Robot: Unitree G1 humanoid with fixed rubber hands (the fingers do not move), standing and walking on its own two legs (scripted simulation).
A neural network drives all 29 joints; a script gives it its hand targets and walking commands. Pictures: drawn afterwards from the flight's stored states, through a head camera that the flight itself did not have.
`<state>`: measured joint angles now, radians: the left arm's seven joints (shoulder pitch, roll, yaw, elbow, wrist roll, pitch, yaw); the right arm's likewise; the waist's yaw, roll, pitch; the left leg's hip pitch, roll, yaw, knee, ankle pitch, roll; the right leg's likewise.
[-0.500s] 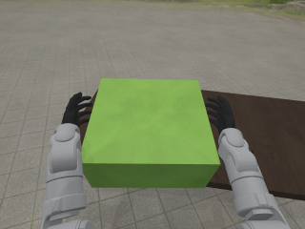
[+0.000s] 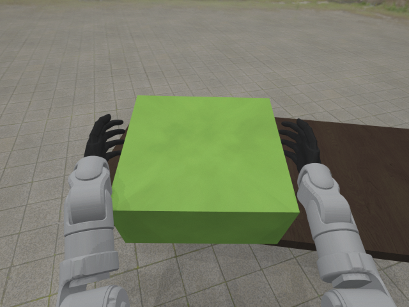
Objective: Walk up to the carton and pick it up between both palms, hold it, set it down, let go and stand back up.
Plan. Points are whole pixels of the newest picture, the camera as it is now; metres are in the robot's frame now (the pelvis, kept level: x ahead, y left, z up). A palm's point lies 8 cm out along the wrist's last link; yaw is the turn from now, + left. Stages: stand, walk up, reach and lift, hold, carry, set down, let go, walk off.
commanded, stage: hold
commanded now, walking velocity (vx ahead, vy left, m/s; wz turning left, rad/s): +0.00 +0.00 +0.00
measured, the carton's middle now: (202, 165) +0.40 +0.01 +0.11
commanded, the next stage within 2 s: none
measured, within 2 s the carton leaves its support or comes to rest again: neither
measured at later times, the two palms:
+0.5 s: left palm (89, 156) +0.34 +0.21 +0.19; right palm (308, 161) +0.34 -0.19 +0.17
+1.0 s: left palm (83, 156) +0.33 +0.21 +0.19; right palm (306, 153) +0.35 -0.18 +0.18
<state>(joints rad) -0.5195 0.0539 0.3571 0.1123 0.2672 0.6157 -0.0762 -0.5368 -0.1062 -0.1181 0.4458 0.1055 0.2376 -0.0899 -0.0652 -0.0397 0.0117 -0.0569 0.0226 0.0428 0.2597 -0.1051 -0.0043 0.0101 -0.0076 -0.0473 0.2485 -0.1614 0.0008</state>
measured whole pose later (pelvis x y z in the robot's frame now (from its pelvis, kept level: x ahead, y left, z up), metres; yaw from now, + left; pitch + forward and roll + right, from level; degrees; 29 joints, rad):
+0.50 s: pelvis -0.01 +0.00 +0.00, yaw +0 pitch -7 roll +0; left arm -0.54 0.05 0.37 0.06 0.28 0.69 -0.10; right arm -0.56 -0.11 -0.13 0.42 0.11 0.29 -0.08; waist -0.06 -0.02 0.02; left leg -0.05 0.02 0.04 0.26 -0.09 0.00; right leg 0.02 -0.01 -0.05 0.26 -0.15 0.00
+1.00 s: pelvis +0.00 +0.00 +0.00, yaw +1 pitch -8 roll +0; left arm -0.50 0.07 0.37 -0.02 0.30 0.75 -0.11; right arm -0.57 -0.12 -0.08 0.42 0.17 0.32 -0.09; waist -0.08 -0.04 0.01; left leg -0.02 0.02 0.03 0.27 -0.11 -0.01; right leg 0.06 -0.01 -0.06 0.24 -0.16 0.00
